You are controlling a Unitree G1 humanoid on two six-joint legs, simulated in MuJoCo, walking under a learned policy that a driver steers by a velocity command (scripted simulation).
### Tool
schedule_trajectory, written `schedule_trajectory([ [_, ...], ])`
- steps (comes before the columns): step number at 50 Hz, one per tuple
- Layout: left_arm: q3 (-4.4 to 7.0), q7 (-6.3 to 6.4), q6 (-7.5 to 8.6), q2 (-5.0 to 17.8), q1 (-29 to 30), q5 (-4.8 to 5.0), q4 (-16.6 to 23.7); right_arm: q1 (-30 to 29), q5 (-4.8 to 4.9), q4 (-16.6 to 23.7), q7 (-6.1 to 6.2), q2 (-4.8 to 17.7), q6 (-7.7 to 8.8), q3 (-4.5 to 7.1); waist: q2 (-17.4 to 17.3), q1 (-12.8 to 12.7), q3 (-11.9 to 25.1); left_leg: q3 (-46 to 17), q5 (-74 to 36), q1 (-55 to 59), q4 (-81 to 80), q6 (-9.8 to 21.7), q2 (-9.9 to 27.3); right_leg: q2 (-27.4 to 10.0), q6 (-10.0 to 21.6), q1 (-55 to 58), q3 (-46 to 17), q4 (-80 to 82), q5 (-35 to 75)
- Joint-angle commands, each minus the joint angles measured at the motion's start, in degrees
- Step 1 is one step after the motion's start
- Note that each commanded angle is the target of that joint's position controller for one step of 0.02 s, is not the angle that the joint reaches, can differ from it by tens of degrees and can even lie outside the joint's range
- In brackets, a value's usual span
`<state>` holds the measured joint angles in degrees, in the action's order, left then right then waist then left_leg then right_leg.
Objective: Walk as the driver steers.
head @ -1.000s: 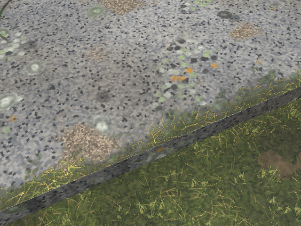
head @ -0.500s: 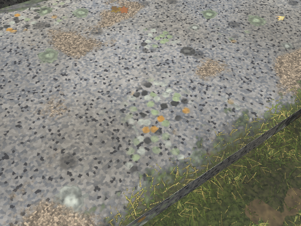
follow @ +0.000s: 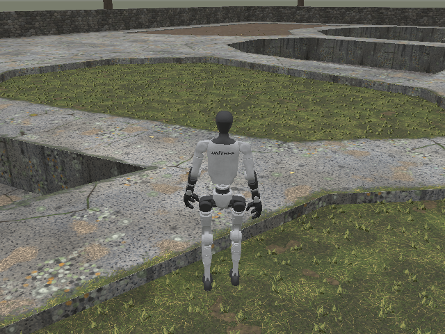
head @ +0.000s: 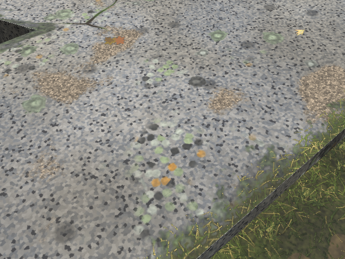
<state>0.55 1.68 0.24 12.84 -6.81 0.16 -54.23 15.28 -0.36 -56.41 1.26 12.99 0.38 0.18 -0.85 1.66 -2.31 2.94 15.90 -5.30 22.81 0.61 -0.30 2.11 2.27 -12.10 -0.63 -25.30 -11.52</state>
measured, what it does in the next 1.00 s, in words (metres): steps on the spot, turning left: left foot, then right foot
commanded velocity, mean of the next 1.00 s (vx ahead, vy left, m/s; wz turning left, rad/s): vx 0.11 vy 0.00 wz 0.43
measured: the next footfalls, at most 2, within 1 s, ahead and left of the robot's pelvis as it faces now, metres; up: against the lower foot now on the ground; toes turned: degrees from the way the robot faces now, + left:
left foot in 0.36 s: -0.02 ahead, +0.15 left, +0.00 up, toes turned +14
right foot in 0.86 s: +0.06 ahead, -0.03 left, +0.00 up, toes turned +29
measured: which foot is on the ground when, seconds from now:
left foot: down 0.00-0.08, up 0.10-0.34, down 0.36-0.86, up 0.88-1.00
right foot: down 0.00-0.36, up 0.38-0.84, down 0.86-1.00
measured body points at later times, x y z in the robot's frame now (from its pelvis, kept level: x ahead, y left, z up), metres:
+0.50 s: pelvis -0.04 +0.05 +0.00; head -0.01 +0.09 +0.45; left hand +0.03 +0.37 -0.13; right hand +0.13 -0.21 -0.10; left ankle -0.05 +0.14 -0.74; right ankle -0.01 -0.09 -0.67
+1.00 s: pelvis +0.02 +0.06 +0.00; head +0.04 +0.05 +0.45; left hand -0.07 +0.32 -0.12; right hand +0.24 -0.12 -0.13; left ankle -0.05 +0.16 -0.68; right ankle +0.02 -0.05 -0.74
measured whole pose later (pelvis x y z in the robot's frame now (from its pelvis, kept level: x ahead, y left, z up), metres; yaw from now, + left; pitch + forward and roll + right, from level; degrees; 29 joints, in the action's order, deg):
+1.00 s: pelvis +0.02 +0.06 +0.00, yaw +28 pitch +1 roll +0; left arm 1.9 0.9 2.9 14.0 -17.0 -1.9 -53.5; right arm 12.8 -2.7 -47.8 -1.2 15.8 0.2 3.3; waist -2.7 -1.4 0.1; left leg -6.6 19.2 -25.0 53.7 1.9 -5.2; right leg 2.3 2.9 -5.4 0.2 -18.7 -14.3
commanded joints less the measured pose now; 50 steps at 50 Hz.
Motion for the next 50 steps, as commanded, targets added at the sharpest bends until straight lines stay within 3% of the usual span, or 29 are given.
schedule_trajectory([
  [1, 3.50, 1.37, -0.06, 10.7, 1.3, 0.28, 2.7, -2.4, 0.67, 3.5, 0.70, 8.4, 0.70, 2.34, 2.1, -2.1, 3.0, -4.0, -8.5, -10.4, 0.0, 0.4, 2.3, -6.4, 3.3, 8.9, -5.4, 0.4, 17.3],
  [4, 4.71, 2.22, -0.52, 12.0, -2.4, 0.09, 2.0, -3.9, 0.99, 5.6, 1.26, 7.2, -0.07, 2.82, 5.4, -3.2, 5.0, -2.9, -4.0, -15.6, 11.1, -0.6, 0.4, -13.3, 8.4, 10.4, -10.5, 2.2, 21.6],
  [6, 4.88, 2.79, -0.20, 12.5, -2.5, -0.63, 2.8, -5.0, 1.34, 6.7, 1.28, 7.9, -1.06, 3.62, 10.3, -4.4, 6.2, -2.9, 19.4, -20.9, 31.3, -2.4, -0.3, -23.6, 15.7, 9.7, -18.2, 6.3, 27.3],
  [7, 4.50, 2.95, 0.29, 12.0, -1.5, -1.16, 3.6, -4.4, 1.85, 6.6, 1.15, 9.4, -1.62, 4.48, 7.8, -3.7, 6.2, -5.4, 23.7, -22.8, 42.5, -3.1, 1.0, -25.9, 17.8, 7.4, -18.5, 7.6, 28.3],
  [9, 4.24, 2.97, 1.00, 11.7, 5.7, -0.17, 5.4, -2.7, 2.11, 6.2, 1.17, 8.5, -2.62, 4.79, 4.6, 0.1, 3.7, -7.1, 17.9, -22.2, 40.6, -3.3, 4.5, -22.0, 13.6, 2.2, -11.3, 9.3, 17.3],
  [12, 4.47, 2.98, 0.41, 13.0, 8.0, -0.22, 5.1, -4.8, 1.33, 7.3, 0.67, 6.8, -2.53, 4.13, 5.7, -0.2, 3.8, -2.6, 12.2, -16.4, 29.8, -4.7, 4.3, -17.5, 11.1, -0.9, -3.2, 9.1, 15.8],
  [15, 4.91, 2.89, -0.40, 14.7, 6.1, -0.17, 4.7, -4.9, 1.84, 8.1, -0.81, 8.4, -2.22, 4.37, 7.0, -0.6, 7.4, 0.3, 6.0, -11.4, 19.4, -3.8, 2.8, -18.5, 10.7, 2.6, -0.9, 6.2, 20.3],
  [17, 4.94, 2.72, -1.00, 14.5, 6.3, 0.95, 4.8, -1.3, 1.63, 7.1, -1.73, 9.5, -2.45, 5.05, 6.7, 1.5, 8.2, 2.8, -1.8, -5.3, 8.5, -1.0, 0.6, -17.5, 7.4, 1.1, 1.7, 1.6, 14.9],
  [18, 4.75, 2.37, -1.26, 12.8, 3.3, 1.22, 3.7, -1.0, 1.19, 7.2, -1.80, 11.2, -2.61, 5.76, 2.7, 1.2, 6.5, -0.2, -5.6, -2.3, 2.5, 1.5, 0.6, -14.8, 3.4, -2.8, 4.9, -4.5, 6.0],
  [19, 4.16, 1.74, -1.52, 9.7, 1.1, -0.53, 3.9, -0.8, 0.99, 8.4, -0.90, 16.4, -2.77, 7.07, -11.1, -0.5, 4.2, -16.5, -20.2, 2.5, -3.2, 6.8, 11.7, -8.6, -2.9, -15.3, 10.6, -18.7, -12.1],
  [20, 4.03, 2.04, -1.19, 9.0, 8.1, -1.79, 8.0, -0.3, -1.66, 10.4, -1.07, 21.4, -1.63, 7.47, -17.2, 1.6, 3.8, -35.4, -29.1, -1.0, -6.7, 18.7, 23.9, -0.1, -5.6, -25.0, 4.6, -32.0, -28.2],
  [21, 4.72, 2.10, -1.14, 10.9, 10.6, -1.19, 8.7, -1.3, -2.69, 10.8, -1.28, 19.7, -0.02, 7.26, -9.3, 1.9, 5.6, -33.9, -21.2, -2.7, -8.2, 19.7, 22.6, -1.6, -4.7, -24.6, -2.2, -39.7, -26.3],
  [22, 5.26, 1.92, -1.10, 12.0, 8.8, -0.07, 7.9, -5.2, -1.75, 11.4, -0.97, 18.2, 1.03, 7.06, -7.4, -0.6, 4.2, -28.3, -15.8, -3.6, -8.3, 15.8, 18.7, -2.8, -3.8, -24.9, -3.9, -40.4, -20.0],
  [23, 5.75, 2.20, -1.12, 12.4, 6.4, 0.04, 6.2, -8.7, -0.32, 12.3, -0.54, 16.6, 1.30, 6.94, -4.6, -2.2, 3.4, -24.5, -11.0, -3.7, -7.4, 11.9, 15.4, -3.7, -3.7, -24.9, -4.0, -39.2, -15.1],
  [24, 5.99, 2.48, -1.11, 12.7, 6.0, -0.33, 5.5, -10.1, 0.70, 12.9, -0.18, 14.8, 1.27, 6.40, -4.5, -2.3, 3.2, -23.2, -11.0, -3.7, -7.0, 10.4, 14.2, -3.8, -4.0, -25.0, -4.1, -38.4, -12.2],
  [26, 5.92, 2.21, -0.53, 11.4, 5.7, -0.44, 5.5, -8.4, 0.71, 13.0, 0.36, 13.1, 1.04, 5.78, -5.1, -2.2, 5.2, -21.5, -15.0, -3.0, -6.3, 10.4, 12.4, -2.6, -4.8, -22.6, -3.9, -38.4, -8.7],
  [30, 5.34, 2.23, 0.23, 9.5, 6.7, 0.09, 5.9, -5.2, 0.87, 12.8, 0.92, 13.6, 0.67, 6.07, -6.1, -0.6, 6.0, -22.9, -16.3, 2.2, -5.2, 10.9, 11.6, -1.4, -6.3, -23.0, -4.5, -28.1, -7.3],
  [32, 5.19, 1.87, 0.40, 9.5, 6.8, 0.14, 6.0, -4.9, 1.03, 13.1, 1.09, 14.1, 0.32, 6.35, -6.6, 0.0, 6.6, -24.4, -7.5, 1.7, -6.2, 11.0, 10.9, -1.1, -6.9, -20.7, -4.7, -22.6, -6.5],
  [33, 4.00, -0.11, -1.41, 8.1, 3.9, -3.46, 5.3, 0.1, -1.41, 10.8, -0.12, 13.9, -1.27, 6.04, -8.3, 0.9, 5.5, -23.9, -5.3, 0.7, -6.4, 10.9, 8.6, -0.9, -6.0, -19.0, -1.0, -23.9, -7.5],
  [35, 3.84, -1.53, -2.00, 8.4, 4.5, -2.96, 6.3, -0.1, -1.70, 11.4, -1.37, 13.3, -2.41, 6.16, -8.7, 1.1, 3.9, -26.4, 4.6, -2.3, -8.1, 11.6, 7.8, -0.7, -5.5, -17.6, -0.4, -21.3, -9.8],
  [39, 3.21, -1.49, -0.11, 9.1, 3.5, -2.07, 7.5, -2.2, -2.05, 12.4, -1.98, 13.9, -2.37, 6.58, -8.4, 0.3, 3.5, -30.5, 9.5, -5.2, -7.9, 12.2, 8.2, -0.3, -3.6, -10.9, -0.2, -13.4, -12.7],
  [42, 2.51, -0.37, 1.65, 7.0, -4.7, -1.58, 5.8, -5.4, -1.40, 12.8, -1.64, 11.4, -1.95, 5.87, -5.4, -4.9, 3.0, -28.7, 10.1, -13.9, -3.5, 9.0, 4.6, -0.2, 0.0, 6.0, 1.0, 4.8, -4.1],
  [43, 2.70, 0.34, 2.33, 8.7, -7.4, -2.30, 5.0, -5.8, -0.92, 13.5, -1.33, 7.8, -1.26, 4.77, 0.7, -5.6, 3.3, -24.4, 12.4, -20.7, 3.1, 6.1, 1.1, -6.0, 1.3, 13.8, -5.4, 10.1, -6.6],
  [44, 3.30, 0.78, 2.63, 13.3, -10.6, -3.26, 5.3, -5.0, -0.20, 14.5, -1.46, 2.8, -0.33, 3.17, 12.3, -5.8, 5.7, -13.5, 15.4, -28.4, 18.4, 2.8, -6.9, -19.4, 4.8, 19.3, -24.5, 17.9, -21.9],
  [45, 4.89, 0.22, 2.59, 18.3, -10.5, -3.88, 3.9, -6.7, -1.65, 15.3, -0.99, 8.1, -0.02, 4.13, 9.8, -5.4, 0.4, -11.4, 14.3, -33.2, 25.8, 2.8, -7.4, -24.4, 9.9, 12.1, -35.0, 20.1, -27.6],
  [46, 4.28, -0.31, 2.78, 14.4, -8.2, -3.14, 4.2, -6.0, -2.27, 14.2, -1.09, 10.0, 0.31, 4.66, 5.5, -3.3, -3.6, -13.7, 9.8, -34.0, 29.9, 2.9, -4.1, -22.9, 10.6, 9.8, -32.5, 20.1, -28.8],
  [47, 3.37, -0.64, 3.10, 10.7, -6.1, -2.10, 4.5, -4.3, -2.34, 12.8, -1.75, 9.7, 0.66, 4.68, 5.9, -2.0, -4.6, -12.9, 6.6, -34.3, 32.1, 2.2, -3.2, -19.1, 9.0, 10.3, -27.1, 19.8, -25.3],
  [48, 3.00, -0.73, 3.42, 9.4, -5.5, -1.75, 4.7, -3.1, -2.37, 11.8, -2.34, 9.7, 0.92, 4.72, 7.1, -1.6, -4.1, -11.9, 3.8, -34.1, 33.1, 1.3, -2.7, -16.0, 7.4, 11.7, -21.4, 19.8, -19.0],
  [50, 2.60, -0.79, 4.48, 7.8, -9.5, -1.78, 2.9, -4.2, -2.82, 11.3, -3.16, 8.3, 1.11, 4.40, 7.4, -3.0, -2.0, -8.9, 0.2, -34.9, 38.7, 0.2, -2.7, -13.5, 7.6, 14.8, -14.2, 17.3, -1.4],
])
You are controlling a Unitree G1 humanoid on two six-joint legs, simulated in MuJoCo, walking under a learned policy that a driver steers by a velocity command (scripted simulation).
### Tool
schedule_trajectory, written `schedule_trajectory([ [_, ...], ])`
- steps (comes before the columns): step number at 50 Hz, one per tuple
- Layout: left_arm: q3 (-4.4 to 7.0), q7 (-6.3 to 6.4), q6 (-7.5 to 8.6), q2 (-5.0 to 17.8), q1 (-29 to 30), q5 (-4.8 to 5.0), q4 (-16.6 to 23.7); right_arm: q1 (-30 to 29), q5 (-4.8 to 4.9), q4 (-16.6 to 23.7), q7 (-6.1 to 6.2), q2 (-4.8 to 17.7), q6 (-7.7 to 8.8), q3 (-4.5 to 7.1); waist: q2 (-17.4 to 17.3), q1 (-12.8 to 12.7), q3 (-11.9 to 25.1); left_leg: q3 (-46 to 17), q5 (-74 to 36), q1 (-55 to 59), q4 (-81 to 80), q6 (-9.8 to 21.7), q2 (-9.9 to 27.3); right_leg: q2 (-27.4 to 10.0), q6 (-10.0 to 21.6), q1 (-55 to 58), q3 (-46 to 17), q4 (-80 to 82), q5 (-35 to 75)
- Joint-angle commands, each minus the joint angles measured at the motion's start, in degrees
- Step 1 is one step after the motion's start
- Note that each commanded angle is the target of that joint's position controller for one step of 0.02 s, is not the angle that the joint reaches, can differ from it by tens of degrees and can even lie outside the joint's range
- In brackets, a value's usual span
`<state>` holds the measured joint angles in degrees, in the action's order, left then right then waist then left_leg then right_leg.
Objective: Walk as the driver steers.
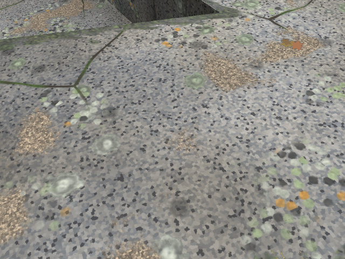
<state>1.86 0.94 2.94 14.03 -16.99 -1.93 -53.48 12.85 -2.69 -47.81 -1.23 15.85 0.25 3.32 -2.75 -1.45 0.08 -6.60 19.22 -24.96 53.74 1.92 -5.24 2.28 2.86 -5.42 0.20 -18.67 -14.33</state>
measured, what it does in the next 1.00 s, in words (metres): climbs, turning right: left foot, then right foot 0.12 m higher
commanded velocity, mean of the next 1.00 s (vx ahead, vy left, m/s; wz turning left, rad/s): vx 0.33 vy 0.00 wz -0.38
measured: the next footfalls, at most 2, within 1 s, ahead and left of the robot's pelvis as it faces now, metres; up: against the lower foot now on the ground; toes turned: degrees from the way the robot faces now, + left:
left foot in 0.22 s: +0.16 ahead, +0.14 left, +0.00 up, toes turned -3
right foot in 0.70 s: +0.45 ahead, +0.00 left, +0.12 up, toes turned -13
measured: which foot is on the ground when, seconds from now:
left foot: up 0.00-0.20, down 0.22-0.68, up 0.70-1.00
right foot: down 0.00-0.32, up 0.34-0.68, down 0.70-1.00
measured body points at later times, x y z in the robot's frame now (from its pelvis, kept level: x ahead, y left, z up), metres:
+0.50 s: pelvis +0.22 +0.07 -0.02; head +0.26 +0.09 +0.43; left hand +0.31 +0.32 -0.17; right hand +0.27 -0.18 -0.14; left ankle +0.12 +0.14 -0.75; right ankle +0.14 -0.07 -0.56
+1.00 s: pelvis +0.43 +0.07 +0.12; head +0.45 +0.06 +0.57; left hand +0.53 +0.28 -0.02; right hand +0.58 -0.25 +0.08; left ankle +0.57 +0.22 -0.49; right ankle +0.41 +0.01 -0.62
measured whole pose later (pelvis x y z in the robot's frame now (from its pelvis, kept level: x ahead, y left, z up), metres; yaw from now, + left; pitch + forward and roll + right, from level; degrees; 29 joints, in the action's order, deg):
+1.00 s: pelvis +0.43 +0.07 +0.12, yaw -24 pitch +4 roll +1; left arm 0.0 -3.3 8.8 12.5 -24.7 -2.9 -49.1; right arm 0.1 -2.0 -32.6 1.0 15.1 3.7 0.4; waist 1.5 -3.6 2.6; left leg -6.0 13.8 -48.1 75.6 -7.6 4.5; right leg 8.3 5.7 -17.6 -8.8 -26.7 -12.0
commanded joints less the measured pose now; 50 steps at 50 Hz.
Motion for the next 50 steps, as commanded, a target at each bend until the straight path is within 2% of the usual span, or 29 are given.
schedule_trajectory([
  [1, 1.28, -0.32, 2.16, 6.5, -1.3, 0.45, 1.2, -2.7, -0.42, 3.1, -0.83, 4.6, 1.25, 1.02, 8.7, -0.1, -3.3, 1.4, -3.6, -16.2, 9.3, -1.5, 2.7, -13.6, 7.3, 9.3, -12.9, 9.4, 8.8],
  [4, 1.04, -0.54, 2.44, 5.5, -6.2, 0.64, -1.0, -7.2, -0.56, 4.6, -0.90, 2.5, 0.93, 0.01, 9.7, -1.1, -2.5, 7.4, -2.1, -19.3, 12.4, -2.3, 5.3, -13.9, 9.5, 11.0, -10.3, 7.1, 22.9],
  [9, 1.08, 0.68, 1.89, 6.2, -12.0, -0.31, -2.9, -16.0, -0.31, 9.0, -0.95, -1.6, 0.71, -2.22, 11.4, -2.3, -5.5, 10.6, 4.3, -25.5, 12.5, -1.8, 8.2, -15.5, 11.5, 12.5, -14.5, 5.7, 24.2],
  [12, 1.54, 1.46, 1.45, 7.5, -12.8, -0.63, -2.9, -19.8, 0.35, 12.4, -0.26, -0.4, 1.57, -2.60, 8.8, -1.9, -5.6, 8.3, 8.2, -33.0, 13.5, -0.1, 9.4, -17.6, 11.4, 18.8, -16.4, 4.1, 29.6],
  [13, 1.57, 1.51, 1.16, 6.9, -14.7, -1.42, -3.9, -22.4, 0.35, 13.8, 0.11, -0.6, 2.23, -2.91, 7.7, -2.7, -5.2, 8.7, 13.1, -34.6, 11.5, 1.0, 8.1, -16.5, 10.4, 23.7, -15.6, -0.2, 42.3],
  [15, 1.87, 1.19, 0.10, 7.2, -7.3, -2.23, -2.2, -12.1, 1.73, 12.6, 0.70, -0.4, 4.13, -3.09, 6.9, 4.8, 1.9, 4.7, 9.0, -7.9, -15.2, 3.1, 4.5, -10.9, 5.3, 16.0, -10.5, -17.2, 68.6],
  [17, 3.06, 0.08, 0.06, 8.2, -1.0, 1.19, -0.5, 11.8, 2.10, 2.7, 2.11, 4.4, 4.60, -0.48, 5.2, 14.1, 10.0, 5.3, -26.8, 33.1, -40.8, 0.3, 8.5, -4.8, 3.1, -4.2, -10.2, -40.1, 41.6],
  [18, 1.93, 0.08, 0.99, 1.4, -2.3, 1.20, 1.1, 12.2, 0.13, 1.0, 2.30, 7.3, 3.92, -0.36, -4.5, 7.8, 4.3, -1.1, -59.3, 49.8, -32.2, -2.9, 20.0, -0.3, 2.8, -32.1, -9.2, -52.0, -13.6],
  [19, 0.97, 1.04, 1.46, -2.5, -9.6, 2.24, 2.7, 16.4, 0.39, 1.8, 1.75, 10.6, 2.99, 0.17, -11.2, 3.5, 9.3, -5.7, -114.6, 53.7, -16.7, -5.7, 31.6, -0.3, 2.5, -38.4, -9.3, -61.1, -17.6],
  [20, 2.26, 1.12, 0.87, 0.6, -8.6, 3.70, 3.1, 17.6, 1.36, 2.2, 1.36, 8.8, 1.81, 0.41, -10.7, 6.6, 15.2, -6.4, -99.3, 46.7, -21.7, -2.1, 30.6, 0.5, 1.4, -35.9, -7.3, -65.0, -9.2],
  [22, 2.32, 0.40, -1.80, -0.2, -1.3, 1.57, 4.6, 7.5, 0.46, 2.6, 1.13, -0.1, 2.33, -1.78, -8.2, 2.8, -0.8, -0.8, -62.9, 32.8, -28.9, -1.5, 23.3, -0.7, 0.2, -47.0, -1.2, -80.2, -6.8],
  [24, 1.58, -0.61, -3.19, -2.4, 4.4, 1.38, 8.0, 9.3, 0.86, -0.4, 1.09, -1.7, 3.24, -2.46, -7.0, 1.2, -4.3, 7.5, -58.8, 25.5, -32.6, -2.4, 19.2, 0.1, 1.6, -51.0, 1.3, -86.4, -9.8],
  [27, -1.00, 0.64, -3.86, -7.4, 15.2, 1.35, 15.8, 14.4, 0.51, -5.6, 0.82, -3.9, 4.46, -2.81, -4.8, 0.7, -7.9, 11.8, -52.4, 23.4, -38.7, -2.9, 18.0, 2.2, 5.0, -61.8, 4.8, -92.4, -15.9],
  [29, -2.79, 0.42, -3.63, -7.9, 21.2, 1.03, 21.4, 17.0, 0.49, -8.2, 1.65, -4.7, 4.17, -3.33, -4.2, -1.3, -10.3, 14.8, -55.6, 21.3, -41.5, -3.2, 16.9, 1.1, 6.0, -64.3, 6.6, -84.9, -18.5],
  [30, -3.40, -0.57, -3.86, -6.8, 19.0, 0.66, 22.3, 14.2, 0.20, -7.0, 2.95, -2.7, 3.47, -3.29, -2.5, -4.7, -6.7, 18.7, -66.5, 17.9, -42.5, -3.0, 15.8, 0.5, 6.3, -54.8, 9.3, -74.8, -16.4],
  [31, -3.24, -1.28, -3.86, -3.9, 12.3, 0.51, 20.0, 7.4, 1.52, -3.2, 3.98, -1.9, 3.49, -3.14, 2.0, -8.2, -1.7, 22.7, -79.6, 8.2, -40.1, -2.8, 12.1, 3.7, 5.6, -34.1, 15.1, -60.4, -10.9],
  [32, -3.86, -4.28, -5.63, -0.3, 5.3, 3.56, 25.7, 8.7, -7.52, -2.4, -1.85, 16.3, 5.62, 0.16, -3.1, -17.6, 13.2, 11.5, -100.9, -4.9, -33.2, -2.1, 22.3, 5.8, 3.9, -9.0, 3.8, -58.3, -8.6],
  [33, -1.03, -5.16, -6.46, 3.8, -11.2, 4.82, 18.8, -7.2, -6.94, 4.0, -2.88, 29.2, 7.01, 5.09, -4.0, -24.8, 11.7, 10.9, -112.1, -8.9, -27.1, -4.9, 26.2, 6.8, 3.0, 1.3, 0.7, -54.8, -1.2],
  [34, 2.12, -4.38, -5.86, 10.6, -30.5, 3.61, 11.1, -21.8, -3.90, 9.9, -2.62, 29.3, 7.45, 6.63, -0.2, -31.6, 15.2, 14.9, -116.6, -11.9, -10.5, -12.4, 21.7, 9.2, 6.4, 14.1, 4.3, -33.4, 7.0],
  [35, 2.64, -3.01, -5.13, 8.9, -41.2, 0.74, -0.1, -7.4, -6.76, 3.3, -4.37, 17.9, 6.24, 4.59, 17.1, -24.8, 18.4, 11.8, -20.0, -23.3, 39.4, -17.5, 11.0, 0.2, 15.8, 30.2, -12.7, -23.6, 33.2],
  [36, 2.58, -4.63, -4.37, 16.7, -37.7, -2.80, 4.6, 17.9, -3.30, -0.9, -6.92, 11.3, 5.37, 2.60, 12.2, -12.6, 36.8, -4.0, 1.1, -20.7, 69.0, -13.3, 1.3, -15.7, 34.7, 30.1, -44.7, -23.6, 87.8],
  [37, 3.44, -4.58, -2.21, 18.2, -23.6, -2.87, 8.2, 11.1, 2.40, 6.0, -5.92, 10.6, 5.24, 4.15, 2.0, -8.8, 21.9, -9.8, -1.5, -30.2, 74.9, -10.4, -2.1, -19.6, 31.5, 15.5, -57.1, -12.9, 78.1],
  [38, 1.92, -6.09, 0.13, 11.7, -7.7, -0.73, 8.8, 3.1, 3.04, 10.4, -3.39, 8.8, 5.12, 2.95, -3.2, -3.8, 7.7, -10.2, 1.1, -34.5, 73.9, -7.4, -3.1, -17.1, 27.2, 0.9, -43.9, -11.7, 59.2],
  [39, -0.99, -7.25, 1.64, 3.1, 0.1, 0.50, 7.0, 4.0, -0.72, 12.1, -1.20, 6.2, 4.26, 1.65, -2.0, 1.2, 8.5, -8.4, 0.2, -32.7, 69.5, -4.3, -1.7, -12.9, 24.8, -5.7, -34.8, -10.0, 48.2],
  [40, -3.05, -8.17, 2.18, -2.9, 7.6, -0.28, 6.5, 7.3, -2.61, 10.4, 0.98, 3.8, 3.28, 0.24, -6.8, 6.9, 8.0, -6.6, -5.8, -26.8, 58.0, -1.5, 2.7, -9.6, 22.6, -14.8, -27.1, -7.7, 45.1],
  [41, -3.39, -8.69, 2.90, -5.1, 12.8, 0.18, 7.7, 7.1, -2.49, 11.3, 2.45, 3.2, 2.41, -0.59, -6.5, 10.8, 4.6, -4.4, -2.6, -19.7, 46.3, -0.8, 6.2, -6.8, 19.4, -25.1, -22.0, -3.9, 35.7],
  [42, -3.26, -7.98, 4.15, -4.5, 12.5, 1.04, 7.3, 6.6, -1.89, 11.7, 3.16, 3.1, 2.42, -0.75, -1.9, 11.4, 3.8, -2.4, 1.2, -17.3, 41.9, -1.0, 8.6, -4.6, 15.1, -28.2, -18.9, -1.3, 26.8],
  [46, -0.51, -3.86, 7.21, 5.0, -5.7, -2.65, 5.4, -2.9, 0.78, 14.0, 2.45, 3.8, 4.05, -1.59, 4.7, 3.2, 7.0, 3.8, -4.1, -18.5, 31.8, -8.4, 8.7, -1.7, 8.9, -16.1, -15.8, -4.6, 36.9],
  [50, 0.80, -3.64, 7.30, 8.2, -3.6, 0.32, 11.7, -7.6, 0.96, 16.4, 2.49, 3.7, 2.54, -1.12, 7.2, 3.0, 4.8, 5.1, -8.3, -8.0, 12.1, -11.5, 7.7, -2.5, 9.3, -16.1, -18.6, -2.7, 33.1],
])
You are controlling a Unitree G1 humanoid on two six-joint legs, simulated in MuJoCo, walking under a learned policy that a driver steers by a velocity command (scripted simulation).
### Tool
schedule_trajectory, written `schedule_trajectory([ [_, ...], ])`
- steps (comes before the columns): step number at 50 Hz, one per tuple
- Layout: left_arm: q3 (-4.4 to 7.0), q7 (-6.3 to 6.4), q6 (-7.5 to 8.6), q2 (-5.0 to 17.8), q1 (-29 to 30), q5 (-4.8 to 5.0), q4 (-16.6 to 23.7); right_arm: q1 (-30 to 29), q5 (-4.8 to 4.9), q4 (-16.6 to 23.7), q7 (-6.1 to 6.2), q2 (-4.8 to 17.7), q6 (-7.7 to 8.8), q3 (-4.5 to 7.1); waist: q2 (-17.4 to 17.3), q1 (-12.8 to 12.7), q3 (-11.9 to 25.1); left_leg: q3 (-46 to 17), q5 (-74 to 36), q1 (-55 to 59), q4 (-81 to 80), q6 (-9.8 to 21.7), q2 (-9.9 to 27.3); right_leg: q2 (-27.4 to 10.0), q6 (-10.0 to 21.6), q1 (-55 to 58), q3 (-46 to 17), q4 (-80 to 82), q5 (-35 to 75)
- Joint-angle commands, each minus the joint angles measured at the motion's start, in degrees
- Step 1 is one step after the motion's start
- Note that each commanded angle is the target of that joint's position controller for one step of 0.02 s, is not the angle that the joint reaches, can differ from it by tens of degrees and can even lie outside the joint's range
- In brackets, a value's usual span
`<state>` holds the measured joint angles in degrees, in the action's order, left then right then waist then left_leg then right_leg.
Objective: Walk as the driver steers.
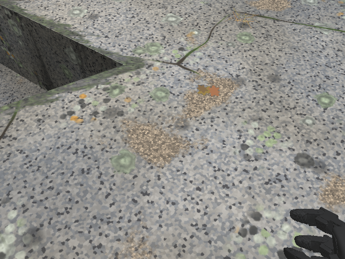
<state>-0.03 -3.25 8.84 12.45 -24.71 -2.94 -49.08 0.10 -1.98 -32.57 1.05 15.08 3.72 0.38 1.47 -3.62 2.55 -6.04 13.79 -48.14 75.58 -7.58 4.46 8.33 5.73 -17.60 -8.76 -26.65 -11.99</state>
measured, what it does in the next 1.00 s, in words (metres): walks ahead, turning right: left foot, then right foot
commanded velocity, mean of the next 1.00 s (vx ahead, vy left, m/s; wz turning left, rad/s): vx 0.12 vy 0.00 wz -0.23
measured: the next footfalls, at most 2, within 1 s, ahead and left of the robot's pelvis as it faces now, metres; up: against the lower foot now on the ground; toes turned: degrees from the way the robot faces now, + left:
left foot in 0.16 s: +0.14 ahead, +0.16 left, +0.00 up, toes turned -13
right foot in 0.52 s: +0.05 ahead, -0.09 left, +0.00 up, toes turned -13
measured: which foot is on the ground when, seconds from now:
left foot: up 0.00-0.14, down 0.16-0.54, up 0.56-0.86, down 0.88-1.00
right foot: down 0.00-0.16, up 0.18-0.50, down 0.52-0.88, up 0.90-1.00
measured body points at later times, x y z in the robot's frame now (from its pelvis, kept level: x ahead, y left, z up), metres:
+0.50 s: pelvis +0.04 +0.05 +0.00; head +0.07 +0.04 +0.44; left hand +0.27 +0.24 -0.10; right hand +0.10 -0.24 -0.11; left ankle +0.10 +0.17 -0.74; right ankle +0.01 -0.08 -0.73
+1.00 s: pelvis +0.10 +0.06 +0.00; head +0.10 +0.06 +0.45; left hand +0.30 +0.28 -0.10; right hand +0.08 -0.19 -0.12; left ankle +0.05 +0.16 -0.74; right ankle +0.04 -0.07 -0.66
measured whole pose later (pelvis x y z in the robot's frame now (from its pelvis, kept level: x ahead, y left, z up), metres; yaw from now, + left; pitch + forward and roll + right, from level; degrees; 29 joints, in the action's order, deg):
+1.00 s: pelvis +0.10 +0.06 +0.00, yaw -15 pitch +2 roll +1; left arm 3.4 -0.4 4.4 14.1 -14.9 -3.2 -40.3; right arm 22.7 -3.6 -43.5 -2.0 12.5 7.9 1.6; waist 0.3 2.2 2.3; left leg 3.6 17.8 -5.4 21.1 4.4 -3.1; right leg 1.6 3.8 -29.1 -7.6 -62.5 -20.2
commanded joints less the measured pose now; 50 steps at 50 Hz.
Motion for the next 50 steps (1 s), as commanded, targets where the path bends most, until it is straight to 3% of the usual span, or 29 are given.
schedule_trajectory([
  [1, 3.17, 0.39, 1.08, 10.7, 5.2, 1.95, 8.7, 4.4, -0.09, 1.7, 0.12, 4.4, -1.27, 2.04, 3.5, 5.3, 1.3, 4.4, -3.5, 17.9, -15.1, -1.8, -2.2, -9.4, 6.9, -4.3, -11.2, 5.5, 29.1],
  [3, 4.10, 0.14, 0.49, 11.7, 4.0, 2.68, 9.5, 2.0, -0.19, 2.4, 0.01, 4.4, -1.50, 2.17, 5.0, 3.7, -0.1, 2.9, -1.6, 17.7, -26.2, -0.7, -2.2, -13.3, 8.8, 1.2, -16.2, 3.3, 28.5],
  [4, 4.64, 2.72, -4.96, 9.7, 6.4, 8.61, 10.8, -7.5, 3.99, 5.3, 2.33, 2.8, -1.86, 2.00, 0.8, 0.9, -1.2, 2.4, 4.2, 16.2, -37.4, 0.6, -8.0, -10.8, 6.8, 3.9, -20.0, 1.7, 24.1],
  [5, 4.60, 3.93, -7.48, 10.7, 6.1, 7.82, 11.7, -5.5, 5.35, 5.1, 2.74, 2.4, -1.71, 1.83, 4.8, 2.3, 0.6, 2.1, 3.9, 18.6, -42.7, 1.2, -9.1, -12.4, 6.0, 8.1, -22.5, 0.8, 22.9],
  [7, 5.12, 5.40, -9.82, 10.1, 9.7, 6.47, 14.4, 3.7, 5.46, 1.0, 1.96, 5.6, -0.81, 3.23, 12.1, 5.5, 4.0, 0.7, -8.4, 27.8, -56.5, 3.8, -6.4, -10.7, 2.8, 11.2, -21.3, -4.2, 17.6],
  [8, 4.57, 5.41, -10.07, 6.7, 7.5, 5.52, 15.3, 6.5, 4.13, -0.1, 1.91, 8.3, -0.49, 4.19, 7.8, 3.8, 8.0, -4.3, -17.2, 38.4, -55.6, 7.6, 2.5, -7.0, 0.1, 5.4, -16.6, -13.0, 4.0],
  [9, 3.36, 5.19, -9.89, 1.7, 0.4, 3.82, 15.2, 4.8, 1.93, 1.3, 2.08, 11.1, -1.03, 4.30, -7.9, -1.0, 9.0, -17.0, -47.2, 48.6, -50.2, 14.8, 16.1, 0.7, -3.7, -8.0, -7.0, -25.6, -25.6],
  [10, 4.24, 4.87, -9.16, 6.9, -1.4, 3.71, 16.1, 7.7, 0.06, 0.1, 1.33, 10.7, -1.58, 4.79, -20.2, -1.1, 11.4, -30.9, -51.5, 48.8, -53.0, 24.2, 23.7, 0.2, -6.9, -17.0, -2.6, -36.4, -31.1],
  [12, 6.02, 5.29, -9.88, 12.7, 3.6, 4.26, 13.7, 5.3, 1.10, 1.0, 1.11, 4.3, -1.77, 3.61, -8.7, 1.1, 5.8, -17.4, -41.9, 45.3, -51.3, 22.3, 15.7, -4.0, -11.1, -21.0, -0.7, -48.6, -22.4],
  [14, 5.51, 5.83, -11.31, 10.7, 7.8, 4.12, 14.5, 4.4, 1.95, 0.4, 1.52, 3.9, -2.48, 2.98, -6.2, 1.7, 3.7, -10.4, -37.4, 41.3, -51.7, 20.9, 11.2, -4.7, -12.2, -20.3, -0.3, -50.2, -17.8],
  [19, 2.64, 5.22, -10.50, 5.1, 13.6, 3.60, 17.7, 6.3, 1.92, -1.8, 2.15, 5.9, -4.05, 3.37, -10.6, 3.1, 5.9, -3.1, -35.2, 40.4, -52.7, 21.4, 7.6, -6.9, -12.4, -10.8, 5.8, -28.9, -14.6],
  [25, 3.25, 3.80, -10.31, 7.0, 11.8, 3.48, 17.0, 9.0, 3.25, -4.0, 1.44, 7.8, -4.64, 3.58, -13.0, 3.2, 3.7, -3.9, -19.2, 35.1, -50.8, 19.8, 7.3, -6.5, -7.4, 5.5, 9.9, 1.3, 0.9],
  [26, 3.48, 3.77, -10.31, 8.2, 12.5, 2.90, 17.8, 12.2, 3.17, -5.5, 1.16, 6.7, -4.11, 3.15, -10.9, 3.5, 3.0, -3.3, -12.3, 31.0, -50.1, 16.1, 5.8, -8.0, -5.4, 10.9, 7.2, 5.4, 5.3],
  [27, 4.03, 4.23, -10.38, 11.6, 11.7, 1.96, 18.9, 13.4, 1.33, -5.3, 0.79, 3.6, -3.41, 2.21, -0.4, 4.7, 5.6, 1.6, 0.2, 24.7, -41.3, 11.2, 1.3, -18.2, -2.0, 18.2, -4.3, 5.5, 17.7],
  [28, 3.72, 3.77, -10.16, 11.6, 14.0, 0.35, 18.3, 12.1, 1.16, -4.0, 0.98, 0.6, -2.85, 1.35, 14.4, 5.9, 4.8, 5.8, 14.3, 24.0, -41.3, 8.0, -2.7, -26.1, 5.8, 8.5, -9.4, 6.6, 16.4],
  [29, 2.77, 3.33, -9.35, 7.4, 16.4, 0.49, 19.6, 9.3, 1.03, -4.4, 1.22, 4.4, -3.07, 2.26, 10.2, 3.7, 1.8, 4.7, 14.2, 27.3, -38.5, 6.1, -1.8, -24.1, 7.5, 4.3, -9.5, 9.0, 7.9],
  [31, 2.46, 3.44, -8.49, 6.0, 18.6, 1.38, 18.9, 10.3, 0.82, -6.6, 1.30, 3.2, -3.40, 2.35, 7.7, 4.9, 1.1, 6.4, 5.3, 30.7, -42.8, 5.5, -3.2, -17.6, 3.0, 3.2, -4.0, 8.7, -8.4],
  [32, 3.69, 0.35, -5.02, 8.6, 18.7, 4.62, 19.6, 10.7, 0.97, -5.7, -0.94, 6.8, -0.81, 3.80, 7.1, 4.6, -8.4, 9.4, 7.2, 28.4, -38.2, 4.8, -5.4, -19.2, 1.2, -5.9, -7.9, 12.6, -31.3],
  [33, 5.73, 0.13, -3.68, 13.8, 16.9, 3.87, 18.1, 11.5, -0.23, -6.0, -2.01, 6.5, 0.07, 3.77, 9.3, 4.0, -8.1, 9.8, 11.3, 27.3, -34.8, 5.5, -6.0, -22.5, 3.1, -6.1, -12.4, 15.6, -36.7],
  [34, 6.50, 1.06, -2.96, 14.6, 13.7, 2.28, 17.8, 12.1, -1.34, -5.4, -2.16, 6.3, 0.51, 3.93, 11.1, 2.6, -8.0, 8.2, 15.1, 23.1, -30.5, 7.1, -5.3, -26.2, 6.0, -2.0, -17.4, 17.7, -35.9],
  [37, 3.97, 5.01, -0.91, 5.9, 14.1, 1.43, 18.0, 11.6, -1.36, -3.9, -0.89, 2.3, 1.79, 2.68, 7.4, 2.6, -3.1, 3.3, 14.9, 17.4, -30.0, 10.0, -2.5, -26.5, 7.0, 9.5, -17.8, 17.3, -25.1],
  [41, 5.26, 5.10, -3.51, 10.0, 16.7, 1.92, 18.4, 17.5, -0.71, -6.5, -3.15, 2.6, 1.94, 3.05, 4.0, 3.7, -2.3, 11.2, 6.5, 31.2, -47.4, 9.6, -6.7, -19.3, 6.2, 7.0, -6.4, 12.7, -19.3],
  [43, 5.08, 3.68, -5.60, 9.7, 14.9, 0.73, 16.3, 19.3, 0.22, -7.7, -3.96, 2.2, 4.04, 2.90, 2.3, 4.8, -2.0, 9.9, -3.7, 44.1, -56.4, 11.3, -6.1, -18.6, 7.6, 0.6, -6.0, 7.1, -19.0],
  [44, 4.18, 3.36, -5.78, 6.1, 11.9, -0.37, 14.8, 22.4, -0.19, -7.7, -3.74, 2.7, 4.97, 3.01, 0.3, 5.8, 0.3, 6.6, -1.8, 51.2, -54.7, 13.2, -3.1, -16.5, 6.1, -3.8, -4.8, 0.5, -18.1],
  [45, 2.82, 3.08, -5.48, 1.1, 11.0, -1.03, 14.7, 31.2, -0.87, -9.1, -3.03, 7.1, 5.70, 4.14, -6.9, 8.7, 1.4, -7.9, -3.7, 57.1, -58.3, 21.7, 8.3, -9.9, 0.2, -11.1, -0.1, -17.2, -16.5],
  [46, 3.05, 2.22, -4.03, 1.1, 16.9, -0.94, 19.0, 32.2, -0.79, -7.9, -2.59, 12.0, 6.00, 5.16, -13.1, 10.5, -5.7, -34.6, 5.0, 59.8, -65.9, 33.7, 19.8, -3.4, -3.1, -32.8, -0.7, -27.6, -20.9],
  [47, 3.61, 2.35, -3.24, 4.0, 18.9, 0.35, 16.9, 29.4, -1.98, -9.0, -2.48, 7.9, 5.62, 4.28, -5.4, 9.8, -9.7, -29.2, 15.0, 61.2, -67.9, 30.4, 19.8, -6.7, -2.1, -41.6, -5.7, -36.7, -14.9],
  [49, 4.55, 3.00, -2.33, 7.0, 16.4, -0.16, 13.7, 23.3, -2.19, -8.0, -2.99, 0.8, 4.72, 1.57, -4.5, 6.8, -7.1, -16.0, 10.7, 55.5, -67.9, 24.2, 13.5, -8.4, -1.7, -38.9, -1.5, -45.5, -6.6],
  [50, 4.37, 2.87, -2.39, 6.0, 16.2, -1.45, 13.6, 22.0, -1.92, -8.5, -3.05, -0.8, 4.26, 0.47, -5.1, 5.2, -6.3, -11.0, 4.3, 52.6, -68.3, 22.6, 11.2, -9.5, -1.5, -35.9, -0.4, -45.0, -2.8],
])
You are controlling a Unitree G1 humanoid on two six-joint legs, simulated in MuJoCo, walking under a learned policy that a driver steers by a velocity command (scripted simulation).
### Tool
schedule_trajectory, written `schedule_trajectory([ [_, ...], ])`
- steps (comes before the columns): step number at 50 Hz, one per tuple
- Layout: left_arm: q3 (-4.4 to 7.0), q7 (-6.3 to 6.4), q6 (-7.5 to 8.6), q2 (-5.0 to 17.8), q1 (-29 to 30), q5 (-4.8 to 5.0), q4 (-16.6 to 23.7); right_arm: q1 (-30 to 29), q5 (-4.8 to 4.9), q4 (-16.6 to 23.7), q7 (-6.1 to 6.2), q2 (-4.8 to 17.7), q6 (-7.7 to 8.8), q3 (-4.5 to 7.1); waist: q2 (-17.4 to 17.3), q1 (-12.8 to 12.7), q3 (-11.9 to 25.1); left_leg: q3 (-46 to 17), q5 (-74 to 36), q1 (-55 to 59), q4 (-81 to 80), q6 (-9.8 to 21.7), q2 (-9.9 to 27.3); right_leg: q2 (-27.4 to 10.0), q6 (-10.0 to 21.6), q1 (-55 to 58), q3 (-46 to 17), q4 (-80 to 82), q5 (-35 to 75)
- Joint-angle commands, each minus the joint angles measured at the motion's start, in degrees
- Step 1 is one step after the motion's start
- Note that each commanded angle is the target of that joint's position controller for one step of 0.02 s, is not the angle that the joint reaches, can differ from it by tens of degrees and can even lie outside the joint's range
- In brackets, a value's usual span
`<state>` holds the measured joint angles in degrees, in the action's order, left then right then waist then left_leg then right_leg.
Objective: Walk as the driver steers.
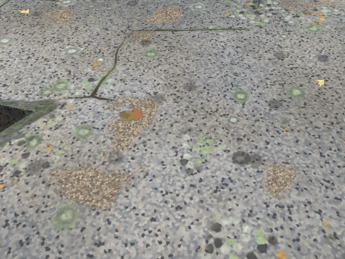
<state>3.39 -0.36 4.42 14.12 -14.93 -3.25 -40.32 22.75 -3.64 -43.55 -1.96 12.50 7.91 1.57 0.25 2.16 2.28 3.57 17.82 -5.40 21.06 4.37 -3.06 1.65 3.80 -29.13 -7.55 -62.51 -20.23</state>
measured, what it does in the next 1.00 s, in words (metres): walks ahead, turning left: right foot, then left foot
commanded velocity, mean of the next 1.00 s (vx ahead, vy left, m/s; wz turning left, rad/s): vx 0.24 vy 0.00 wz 0.26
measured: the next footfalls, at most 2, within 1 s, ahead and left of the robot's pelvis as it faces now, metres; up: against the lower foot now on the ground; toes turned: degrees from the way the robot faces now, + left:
right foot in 0.32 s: +0.35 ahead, -0.11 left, +0.00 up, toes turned -1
left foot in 0.86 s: +0.35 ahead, +0.14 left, +0.00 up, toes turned +18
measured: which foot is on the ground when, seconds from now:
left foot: down 0.00-0.32, up 0.34-0.84, down 0.86-1.00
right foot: up 0.00-0.30, down 0.32-0.86, up 0.88-1.00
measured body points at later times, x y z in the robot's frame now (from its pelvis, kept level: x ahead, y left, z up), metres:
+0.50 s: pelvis +0.23 -0.03 +0.00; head +0.26 -0.04 +0.44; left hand +0.36 +0.23 -0.10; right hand +0.32 -0.31 -0.13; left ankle +0.17 +0.11 -0.65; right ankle +0.31 -0.11 -0.74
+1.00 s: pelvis +0.31 +0.03 +0.00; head +0.35 +0.07 +0.45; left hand +0.38 +0.35 -0.12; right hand +0.53 -0.20 -0.08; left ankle +0.31 +0.12 -0.74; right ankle +0.32 -0.12 -0.66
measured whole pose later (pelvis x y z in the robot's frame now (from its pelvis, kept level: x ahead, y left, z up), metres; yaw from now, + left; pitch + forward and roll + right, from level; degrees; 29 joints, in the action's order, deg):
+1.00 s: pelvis +0.31 +0.03 +0.00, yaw +19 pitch +3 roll -2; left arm 4.6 1.4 -0.3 18.1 -4.1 0.0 -43.6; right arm 11.0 0.2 -36.2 0.8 16.7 -0.6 4.0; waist 1.8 0.9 -3.6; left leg -1.3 11.0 -20.1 28.3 2.7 -1.0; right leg -0.5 -3.2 -29.9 0.3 -64.1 -27.0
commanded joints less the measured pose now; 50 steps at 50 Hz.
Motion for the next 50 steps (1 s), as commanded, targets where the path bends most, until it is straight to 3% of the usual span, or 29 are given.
schedule_trajectory([
  [1, 0.51, -0.75, 1.79, 3.6, 6.4, -1.37, 4.6, -3.2, 0.08, 3.7, 0.23, 1.7, -0.29, -0.87, -2.8, -1.8, -4.9, -16.5, -5.1, 6.9, -15.0, 9.9, 17.4, -4.4, -0.6, -21.3, 0.9, -7.2, 7.8],
  [2, 1.34, -1.05, 1.25, 5.7, 9.3, 6.84, 6.2, -1.2, 5.87, 1.9, 1.16, 9.8, -1.82, 2.15, 1.6, -1.0, -8.8, -14.3, -19.4, 8.4, -12.6, 8.0, 16.2, -6.7, -2.4, -23.1, 5.1, -3.0, 9.1],
  [3, 0.27, -1.24, 1.20, 3.7, 10.7, 6.67, 6.6, 1.0, 6.16, 0.8, 2.02, 9.7, -2.83, 2.03, 1.5, -0.2, -7.5, -11.8, -25.0, 9.1, -11.7, 7.6, 15.8, -6.8, -4.0, -23.2, 6.6, -0.2, 10.5],
  [5, -1.09, -1.65, 1.32, 0.4, 14.2, 5.32, 7.9, 2.8, 4.57, -0.4, 2.93, 7.8, -3.81, 1.42, -2.1, 1.6, -7.8, -8.0, -27.3, 6.3, -12.0, 6.7, 13.3, -6.6, -5.6, -18.6, 8.7, 10.0, 15.2],
  [7, -1.54, -2.08, 1.25, -0.1, 18.4, 4.97, 9.4, 4.0, 4.25, -1.2, 3.22, 8.3, -3.98, 1.54, -4.4, 3.1, -8.9, -7.2, -25.1, 3.5, -14.0, 6.9, 12.8, -5.3, -5.5, -13.3, 10.2, 19.4, 19.1],
  [10, -0.70, -2.45, 1.04, 2.2, 19.7, 5.19, 9.9, 4.3, 4.95, -2.7, 2.98, 10.2, -3.60, 2.26, -5.3, 2.3, -10.1, -7.3, -26.3, 5.8, -14.7, 7.0, 15.2, -4.0, -3.4, -9.1, 9.5, 27.8, 21.8],
  [12, 0.00, -2.67, 1.21, 3.8, 19.1, 5.17, 9.8, 3.8, 5.06, -3.5, 2.82, 10.4, -3.54, 2.52, -5.8, 0.7, -8.8, -6.5, -36.3, 9.9, -11.3, 6.0, 16.3, -2.8, -0.9, -6.5, 9.6, 30.8, 20.9],
  [14, 1.22, -2.42, 1.04, 6.1, 14.6, 4.92, 8.6, 3.3, 4.60, -3.8, 2.93, 11.8, -3.87, 3.12, -7.8, -2.3, -4.0, -6.1, -52.3, 13.4, -3.4, 4.5, 16.2, 0.0, 1.6, 0.9, 11.0, 31.5, 17.8],
  [15, 2.21, -2.09, 0.85, 7.7, 7.9, 4.94, 6.8, 2.4, 4.33, -3.7, 3.01, 12.3, -4.37, 3.27, -7.9, -6.1, 0.5, -4.9, -58.5, 12.8, 5.1, 3.6, 14.8, 1.7, 3.3, 9.7, 12.2, 32.9, 17.9],
  [16, 3.02, -1.35, 0.69, 9.3, -0.5, 4.42, 4.6, 1.2, 4.19, -3.0, 3.27, 11.8, -4.69, 3.04, -7.1, -10.3, 5.2, -3.7, -56.5, 4.4, 17.3, 1.4, 12.3, -0.1, 5.0, 24.3, 10.6, 32.8, 22.3],
  [17, 3.55, -0.45, 0.54, 13.4, -10.2, 2.84, 2.7, 1.1, 2.73, -0.8, 3.53, 8.6, -4.47, 1.94, 3.1, -12.0, 14.2, -2.9, -29.5, -10.4, 37.2, -0.9, 6.7, -13.1, 8.6, 43.1, -4.2, 29.6, 35.2],
  [18, 2.88, -1.13, 1.23, 13.3, -9.7, 1.23, 2.3, 11.6, 4.10, -1.9, 2.78, 1.9, -3.76, -0.02, 15.8, -5.9, 24.3, -11.5, 19.8, -26.5, 55.2, -3.4, -3.7, -27.2, 19.1, 56.1, -32.0, 36.9, 35.0],
  [19, 2.25, -1.00, 1.02, 8.7, -6.4, 2.16, 3.3, 6.6, 5.42, -3.0, 2.49, 9.7, -3.33, 1.81, 7.2, -8.0, 19.5, -15.8, 17.2, -28.1, 58.7, -3.4, -0.4, -24.5, 16.3, 47.5, -28.1, 40.5, 32.4],
  [20, 1.40, -0.93, 1.01, 6.5, -0.9, 3.03, 3.6, 0.7, 6.29, -0.9, 2.66, 11.1, -3.66, 2.46, 4.7, -6.3, 9.2, -12.5, 12.9, -30.2, 56.7, -3.9, 2.5, -22.6, 13.9, 38.1, -16.4, 41.2, 35.1],
  [21, 0.92, -1.19, 1.22, 5.3, 2.4, 3.30, 3.1, -1.8, 5.57, -0.6, 3.13, 10.3, -4.01, 2.31, -0.8, -4.1, 5.1, -10.5, 9.5, -28.4, 53.5, -4.4, 5.4, -19.9, 12.0, 29.8, -10.2, 42.8, 38.6],
  [23, 0.66, -1.63, 1.78, 4.4, 6.1, 2.14, 2.3, 0.0, 4.95, -1.2, 3.50, 9.3, -5.92, 2.86, 2.1, -0.4, 2.0, -9.8, 5.8, -21.1, 49.4, -5.4, 8.2, -16.7, 10.1, 17.7, -1.7, 47.1, 39.2],
  [26, 0.98, -1.48, 2.56, 6.0, 9.3, 1.23, 1.1, 1.1, 4.72, -0.3, 4.29, 8.0, -8.33, 3.12, 5.0, 1.5, 0.0, -8.5, 2.2, -19.4, 46.2, -7.3, 8.1, -16.3, 11.5, 10.1, 4.9, 50.9, 39.7],
  [28, 1.41, -0.49, 2.01, 7.5, 9.5, 1.35, 0.2, -1.9, 4.26, 1.5, 4.53, 8.2, -8.91, 3.25, 4.9, 1.1, -0.3, -8.5, -2.3, -21.9, 41.9, -8.0, 9.4, -16.6, 11.4, 11.0, 7.6, 51.7, 36.2],
  [32, 1.82, 1.32, -0.19, 9.2, 9.5, 1.95, -0.6, -8.0, 4.25, 4.2, 3.58, 7.5, -9.07, 2.99, 4.0, -1.2, -0.6, -6.3, -8.8, -22.6, 31.9, -8.3, 10.5, -16.4, 10.5, 14.0, 11.3, 52.1, 25.8],
  [38, 2.85, 1.51, -3.60, 11.8, 7.1, 3.43, -1.7, -14.2, 4.32, 8.6, 1.79, 8.3, -9.79, 3.37, 4.3, -3.9, -0.4, -2.1, -1.3, -23.8, 21.9, -6.8, 8.6, -20.4, 9.9, 24.0, 10.9, 46.1, 25.8],
  [41, 3.10, 1.74, -4.42, 11.8, 7.8, 5.06, -1.9, -12.2, 4.36, 9.2, 1.00, 8.0, -9.86, 3.75, 5.1, -1.7, 0.9, 0.4, -4.4, -17.9, 10.3, -4.0, 6.0, -20.3, 6.0, 26.1, 12.4, 38.3, 29.8],
  [42, 2.94, 1.78, -4.39, 10.7, 5.6, 5.27, -2.9, -10.1, 4.10, 8.9, 1.21, 9.5, -9.59, 4.40, 3.4, -1.0, 1.7, -0.6, -13.0, -12.2, 3.9, -2.2, 4.8, -17.7, 2.8, 24.2, 14.3, 33.0, 27.9],
  [43, 2.39, 1.69, -4.02, 8.6, 4.5, 3.80, -2.6, -6.3, 3.80, 8.5, 2.18, 15.4, -9.33, 6.27, -5.5, -0.6, 4.4, -10.1, -33.7, -1.4, 1.9, 1.1, 10.5, -12.6, -1.8, 15.5, 18.3, 20.1, 20.1],
  [44, 1.23, 1.62, -3.57, 5.7, 7.5, 1.48, 1.1, -5.8, 2.58, 9.9, 2.98, 21.7, -9.17, 7.45, -20.4, -1.3, 4.8, -31.1, -53.5, 8.6, 2.8, 13.6, 24.4, -2.2, -7.9, -5.7, 18.8, 3.4, -13.7],
  [45, 1.69, 1.42, -3.41, 7.7, 11.1, 1.92, 1.3, -3.5, 2.04, 10.1, 2.47, 17.5, -8.14, 6.37, -12.5, 2.6, 11.1, -32.3, -53.4, 9.7, 2.3, 18.1, 25.9, -1.4, -7.9, -8.7, 7.1, -6.6, -19.9],
  [46, 2.04, 1.18, -3.61, 8.6, 11.8, 3.56, 1.5, -5.3, 2.32, 10.2, 2.32, 16.2, -7.32, 5.88, -8.9, 1.6, 9.7, -26.8, -49.8, 8.8, 2.3, 15.8, 22.9, -2.5, -7.1, -10.4, 4.8, -9.3, -16.0],
  [47, 2.04, 1.52, -3.76, 8.1, 11.3, 3.88, 0.8, -8.6, 3.37, 10.5, 2.64, 14.9, -7.05, 5.72, -5.7, -0.1, 7.9, -23.0, -43.8, 6.9, 2.4, 12.2, 19.5, -3.5, -6.7, -11.2, 4.1, -7.6, -11.3],
  [48, 2.26, 2.00, -3.94, 8.8, 11.9, 3.30, 0.7, -11.3, 4.42, 11.0, 2.99, 13.4, -7.32, 5.22, -4.4, -0.9, 6.3, -21.8, -40.2, 4.8, 1.9, 10.1, 18.1, -4.1, -6.8, -11.4, 3.7, -5.0, -7.8],
  [50, 2.41, 2.21, -4.14, 8.6, 11.1, 3.23, 0.8, -13.3, 4.15, 12.0, 3.61, 13.0, -7.87, 4.75, -6.3, -2.8, 6.4, -19.9, -39.9, 0.2, 1.0, 9.3, 15.6, -2.8, -7.5, -6.5, 4.3, -2.9, -3.5],
])
Velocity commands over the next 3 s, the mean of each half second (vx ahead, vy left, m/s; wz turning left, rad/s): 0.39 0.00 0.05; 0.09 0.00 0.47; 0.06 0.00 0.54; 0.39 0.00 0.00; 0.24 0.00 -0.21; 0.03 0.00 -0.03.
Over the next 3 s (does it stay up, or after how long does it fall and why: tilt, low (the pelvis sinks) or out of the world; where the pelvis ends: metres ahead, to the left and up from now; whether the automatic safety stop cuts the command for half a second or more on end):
stays up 0.65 0.26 0.00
